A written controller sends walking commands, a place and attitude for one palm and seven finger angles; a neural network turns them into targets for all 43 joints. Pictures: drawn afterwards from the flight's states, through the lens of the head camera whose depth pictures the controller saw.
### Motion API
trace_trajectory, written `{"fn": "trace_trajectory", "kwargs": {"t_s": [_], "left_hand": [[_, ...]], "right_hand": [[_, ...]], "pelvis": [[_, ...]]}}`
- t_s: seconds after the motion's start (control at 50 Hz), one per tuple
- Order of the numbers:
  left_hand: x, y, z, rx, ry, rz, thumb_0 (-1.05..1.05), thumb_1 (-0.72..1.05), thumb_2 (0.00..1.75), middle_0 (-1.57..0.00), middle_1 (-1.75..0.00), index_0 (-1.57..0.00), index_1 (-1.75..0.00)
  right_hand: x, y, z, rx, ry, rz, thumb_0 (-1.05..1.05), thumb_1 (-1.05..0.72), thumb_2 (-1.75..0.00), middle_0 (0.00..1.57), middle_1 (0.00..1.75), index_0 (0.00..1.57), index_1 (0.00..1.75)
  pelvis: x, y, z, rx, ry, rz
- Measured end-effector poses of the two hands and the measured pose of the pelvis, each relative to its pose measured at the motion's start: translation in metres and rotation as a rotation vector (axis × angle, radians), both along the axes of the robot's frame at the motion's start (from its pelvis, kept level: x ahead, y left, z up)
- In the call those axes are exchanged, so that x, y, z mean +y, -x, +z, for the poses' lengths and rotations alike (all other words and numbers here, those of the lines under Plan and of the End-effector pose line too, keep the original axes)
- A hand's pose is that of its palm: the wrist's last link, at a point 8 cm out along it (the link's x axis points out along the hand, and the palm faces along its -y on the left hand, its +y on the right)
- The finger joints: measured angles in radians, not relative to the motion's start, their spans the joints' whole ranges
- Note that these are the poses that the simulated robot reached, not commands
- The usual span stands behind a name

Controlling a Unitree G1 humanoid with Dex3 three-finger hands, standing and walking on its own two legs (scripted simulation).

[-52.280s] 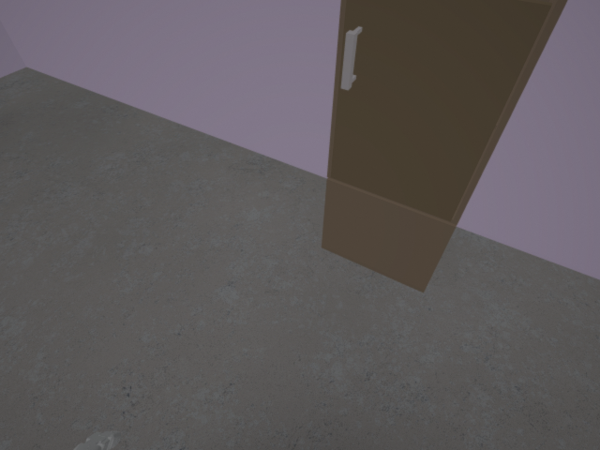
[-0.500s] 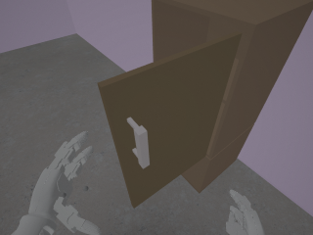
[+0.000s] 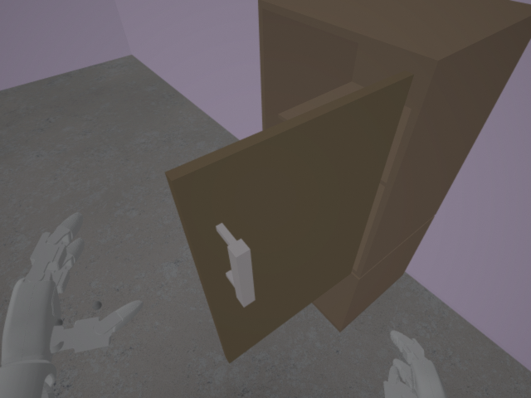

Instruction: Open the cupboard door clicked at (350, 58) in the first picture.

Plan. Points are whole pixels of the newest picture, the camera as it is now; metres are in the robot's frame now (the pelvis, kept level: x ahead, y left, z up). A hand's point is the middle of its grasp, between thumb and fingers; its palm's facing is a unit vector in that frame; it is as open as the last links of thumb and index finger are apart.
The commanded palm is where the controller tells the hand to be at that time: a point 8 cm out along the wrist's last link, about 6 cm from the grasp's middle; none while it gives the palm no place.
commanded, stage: draw the hand back to the body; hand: left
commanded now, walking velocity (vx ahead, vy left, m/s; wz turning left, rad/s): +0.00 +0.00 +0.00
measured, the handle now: (235, 265) +0.28 +0.08 +0.08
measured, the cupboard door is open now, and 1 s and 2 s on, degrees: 88 88 88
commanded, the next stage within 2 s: step back with the hand held close in 0.66 s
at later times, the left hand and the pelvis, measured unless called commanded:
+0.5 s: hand (88, 271) +0.21 +0.25 +0.15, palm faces +0.43 -0.81 -0.39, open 7.6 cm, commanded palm +0.16 +0.29 +0.17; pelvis +0.02 -0.01 +0.00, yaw -1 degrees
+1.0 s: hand (73, 280) +0.20 +0.25 +0.15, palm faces +0.37 -0.80 -0.48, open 7.4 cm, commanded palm +0.14 +0.29 +0.18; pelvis -0.01 -0.01 +0.00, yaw -2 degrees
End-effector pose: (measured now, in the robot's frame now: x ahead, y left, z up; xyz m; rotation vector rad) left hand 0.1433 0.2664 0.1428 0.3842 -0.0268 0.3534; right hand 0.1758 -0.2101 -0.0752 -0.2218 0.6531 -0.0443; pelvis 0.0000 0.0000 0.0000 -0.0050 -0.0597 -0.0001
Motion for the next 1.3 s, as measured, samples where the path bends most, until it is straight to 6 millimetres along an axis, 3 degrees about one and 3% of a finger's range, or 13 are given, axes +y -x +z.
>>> {"fn": "trace_trajectory", "kwargs": {"t_s": [0.32, 0.42, 0.8, 0.88, 1.1, 1.3], "left_hand": [[0.022, -0.024, 0.026, -0.064, -0.078, 0.085, 0.01, 0.67, 0.80, -0.21, -0.30, -0.20, -0.31], [0.020, -0.027, 0.025, -0.061, -0.068, 0.094, 0.01, 0.80, 0.85, -0.21, -0.30, -0.20, -0.31], [0.012, -0.016, 0.023, -0.059, -0.056, 0.085, 0.02, 0.89, 0.89, -0.21, -0.30, -0.21, -0.31], [0.016, -0.016, 0.037, -0.106, -0.121, 0.064, 0.02, 0.89, 0.89, -0.22, -0.30, -0.21, -0.31], [0.025, -0.004, 0.025, -0.010, -0.161, -0.040, 0.02, 0.89, 0.89, -0.22, -0.30, -0.21, -0.31], [0.049, 0.036, 0.033, -0.108, -0.212, -0.041, 0.02, 0.89, 0.89, -0.22, -0.30, -0.21, -0.31]], "right_hand": [[-0.016, -0.021, -0.001, 0.036, -0.003, -0.029, 0.01, -0.91, -0.90, 0.21, 0.30, 0.21, 0.30], [-0.021, -0.021, -0.002, 0.045, -0.005, -0.037, 0.01, -0.91, -0.90, 0.21, 0.30, 0.21, 0.30], [-0.029, -0.009, -0.004, 0.055, -0.007, -0.052, 0.01, -0.91, -0.90, 0.21, 0.30, 0.21, 0.30], [-0.029, -0.005, -0.003, 0.065, -0.001, -0.057, 0.01, -0.91, -0.90, 0.21, 0.30, 0.21, 0.30], [-0.032, 0.032, 0.001, 0.099, 0.028, -0.163, 0.01, -0.91, -0.90, 0.21, 0.30, 0.21, 0.30], [-0.013, 0.083, 0.000, 0.098, 0.056, -0.159, 0.01, -0.91, -0.90, 0.21, 0.30, 0.21, 0.30]], "pelvis": [[-0.008, -0.018, 0.002, 0.007, -0.009, -0.010], [-0.011, -0.019, 0.002, 0.009, -0.010, -0.010], [-0.018, -0.011, 0.003, -0.004, -0.007, -0.008], [-0.017, -0.005, 0.002, 0.015, 0.007, -0.004], [0.003, 0.024, 0.000, 0.051, 0.012, -0.037], [0.021, 0.063, -0.006, 0.051, 0.029, -0.024]]}}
